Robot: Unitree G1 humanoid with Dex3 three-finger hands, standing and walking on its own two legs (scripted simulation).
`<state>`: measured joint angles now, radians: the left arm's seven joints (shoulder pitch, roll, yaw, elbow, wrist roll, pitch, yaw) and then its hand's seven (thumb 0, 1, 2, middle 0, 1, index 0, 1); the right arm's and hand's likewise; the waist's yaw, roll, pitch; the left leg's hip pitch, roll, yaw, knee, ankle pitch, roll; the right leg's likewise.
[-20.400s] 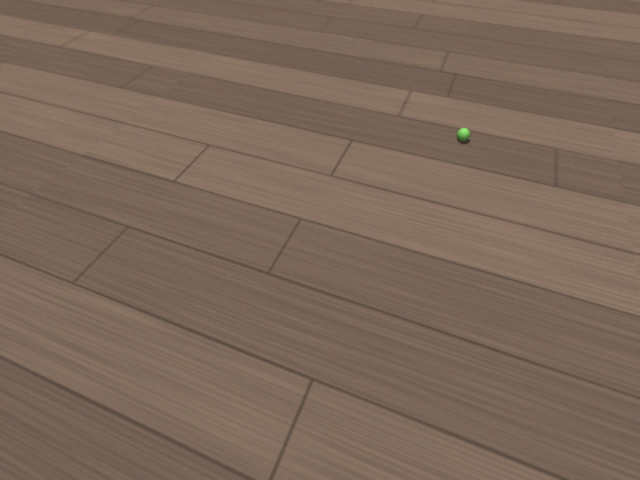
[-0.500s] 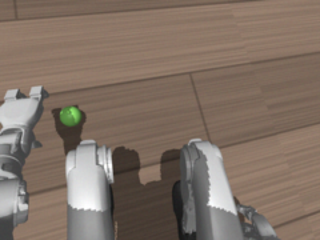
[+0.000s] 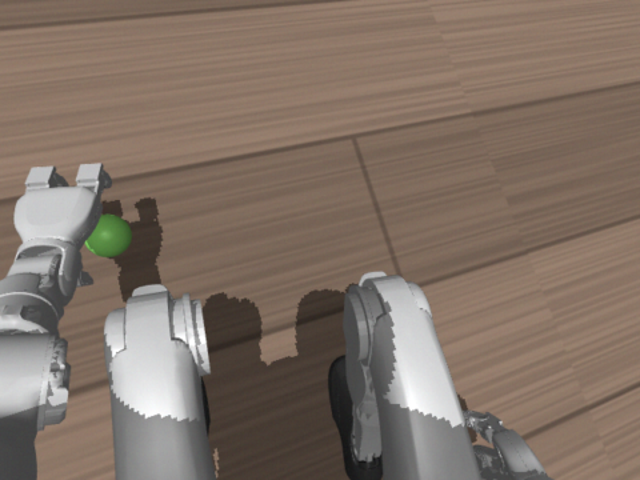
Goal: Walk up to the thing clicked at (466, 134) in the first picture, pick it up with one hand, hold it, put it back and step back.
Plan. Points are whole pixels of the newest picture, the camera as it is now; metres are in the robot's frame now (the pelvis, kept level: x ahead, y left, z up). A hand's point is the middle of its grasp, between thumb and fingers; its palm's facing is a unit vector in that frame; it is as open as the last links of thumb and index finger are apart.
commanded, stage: approach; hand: left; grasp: from above
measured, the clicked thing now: (108, 235) +0.43 +0.29 -0.29
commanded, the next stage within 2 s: close in in 0.26 s
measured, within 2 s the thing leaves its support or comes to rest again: neither
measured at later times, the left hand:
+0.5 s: hand (67, 229) +0.41 +0.31 -0.18, palm faces -0.50 -0.14 -0.86, open 14.1 cm
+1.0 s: hand (97, 222) +0.44 +0.29 -0.23, palm faces -0.39 -0.13 -0.91, open 14.3 cm
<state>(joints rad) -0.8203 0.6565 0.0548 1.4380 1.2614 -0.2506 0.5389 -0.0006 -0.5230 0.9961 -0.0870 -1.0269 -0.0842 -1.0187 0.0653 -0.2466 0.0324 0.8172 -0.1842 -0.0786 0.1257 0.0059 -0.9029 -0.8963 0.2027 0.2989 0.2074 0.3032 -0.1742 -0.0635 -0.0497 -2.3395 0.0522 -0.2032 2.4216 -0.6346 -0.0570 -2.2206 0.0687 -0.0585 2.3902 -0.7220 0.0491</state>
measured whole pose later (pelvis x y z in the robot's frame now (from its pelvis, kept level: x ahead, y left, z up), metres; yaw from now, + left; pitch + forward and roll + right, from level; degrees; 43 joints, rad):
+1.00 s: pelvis +0.00 +0.01 -0.02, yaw -4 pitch +28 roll -9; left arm -0.92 0.78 0.17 1.64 1.26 -0.18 0.65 0.00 -0.52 0.99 -0.08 -0.97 -0.07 -0.97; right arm 0.04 -0.27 0.15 0.79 -0.27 -0.17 0.22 0.00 -0.90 -0.90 0.20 0.30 0.21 0.30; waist -0.28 -0.09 0.05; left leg -2.37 0.05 -0.27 2.52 -0.66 -0.06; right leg -2.24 0.10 -0.10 2.45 -0.72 0.07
